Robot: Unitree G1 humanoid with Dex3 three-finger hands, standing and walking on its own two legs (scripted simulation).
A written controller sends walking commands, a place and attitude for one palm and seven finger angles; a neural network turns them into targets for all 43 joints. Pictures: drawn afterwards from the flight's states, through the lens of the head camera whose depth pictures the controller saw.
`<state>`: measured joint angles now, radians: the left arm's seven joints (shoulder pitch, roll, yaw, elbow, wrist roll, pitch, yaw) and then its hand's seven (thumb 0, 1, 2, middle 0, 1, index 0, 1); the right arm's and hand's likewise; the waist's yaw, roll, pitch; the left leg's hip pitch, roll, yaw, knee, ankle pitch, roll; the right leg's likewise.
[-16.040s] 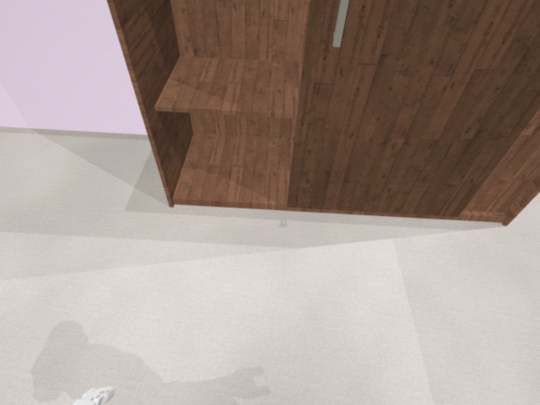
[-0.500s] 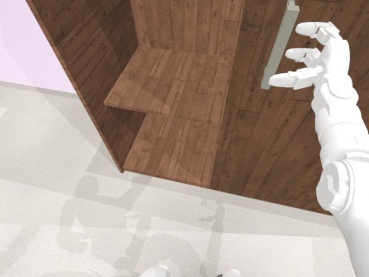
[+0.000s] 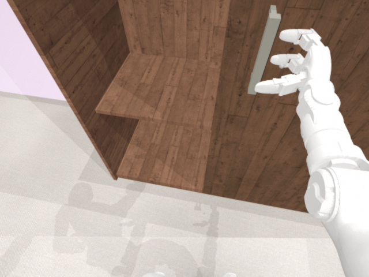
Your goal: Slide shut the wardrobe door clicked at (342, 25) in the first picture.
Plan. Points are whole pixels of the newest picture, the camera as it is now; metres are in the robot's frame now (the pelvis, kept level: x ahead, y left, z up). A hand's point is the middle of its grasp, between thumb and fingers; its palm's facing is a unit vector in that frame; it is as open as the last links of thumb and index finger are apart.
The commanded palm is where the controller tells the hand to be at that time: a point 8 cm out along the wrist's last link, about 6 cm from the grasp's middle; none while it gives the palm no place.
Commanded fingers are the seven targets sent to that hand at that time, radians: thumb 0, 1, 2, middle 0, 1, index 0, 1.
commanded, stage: move the hooked fingers beside the handle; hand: right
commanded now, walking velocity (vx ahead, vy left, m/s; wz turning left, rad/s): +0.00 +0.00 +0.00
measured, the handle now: (261, 53) +0.56 -0.06 +0.19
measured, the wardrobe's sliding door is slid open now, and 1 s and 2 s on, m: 0.51 0.51 0.54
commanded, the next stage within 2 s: none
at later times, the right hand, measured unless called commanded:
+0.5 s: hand (284, 65) +0.52 -0.11 +0.19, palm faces -0.02 +1.00 -0.01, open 13.6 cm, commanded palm +0.51 -0.17 +0.17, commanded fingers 0.00 0.50 -0.30 0.30 1.20 0.30 1.20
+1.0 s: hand (286, 65) +0.52 -0.11 +0.19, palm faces -0.04 +1.00 +0.00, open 13.3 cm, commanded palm +0.51 -0.19 +0.17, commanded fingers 0.00 0.50 -0.30 0.30 1.20 0.30 1.20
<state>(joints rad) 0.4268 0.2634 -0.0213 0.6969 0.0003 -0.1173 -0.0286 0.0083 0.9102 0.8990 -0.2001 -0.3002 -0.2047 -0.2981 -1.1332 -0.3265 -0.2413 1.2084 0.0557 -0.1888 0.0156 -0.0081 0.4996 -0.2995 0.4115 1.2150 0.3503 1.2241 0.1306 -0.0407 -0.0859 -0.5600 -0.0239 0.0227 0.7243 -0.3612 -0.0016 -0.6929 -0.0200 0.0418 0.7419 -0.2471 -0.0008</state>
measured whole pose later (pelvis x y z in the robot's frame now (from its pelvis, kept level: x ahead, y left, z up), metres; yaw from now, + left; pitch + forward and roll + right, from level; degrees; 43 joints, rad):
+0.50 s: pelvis +0.00 +0.00 +0.00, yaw +1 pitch +11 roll +2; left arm 0.44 0.26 -0.03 0.68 0.00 -0.08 -0.02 0.01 0.91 0.90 -0.20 -0.30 -0.20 -0.30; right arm -1.14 -0.37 -0.29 1.23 0.04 -0.19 0.07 -0.01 0.50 -0.30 0.46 1.21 0.38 1.22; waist 0.15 -0.04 -0.08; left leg -0.57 -0.03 0.02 0.72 -0.35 0.00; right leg -0.70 -0.03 0.04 0.74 -0.24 0.00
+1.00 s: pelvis -0.01 +0.00 +0.00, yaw +2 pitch +11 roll +2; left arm 0.44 0.27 -0.04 0.66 -0.01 -0.07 0.00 0.01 0.91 0.90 -0.20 -0.30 -0.21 -0.30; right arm -1.14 -0.42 -0.34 1.28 0.02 -0.21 0.10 -0.01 0.50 -0.30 0.51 1.21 0.43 1.22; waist 0.17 -0.05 -0.09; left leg -0.58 -0.04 0.00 0.72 -0.34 -0.01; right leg -0.71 -0.03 0.03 0.75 -0.24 -0.01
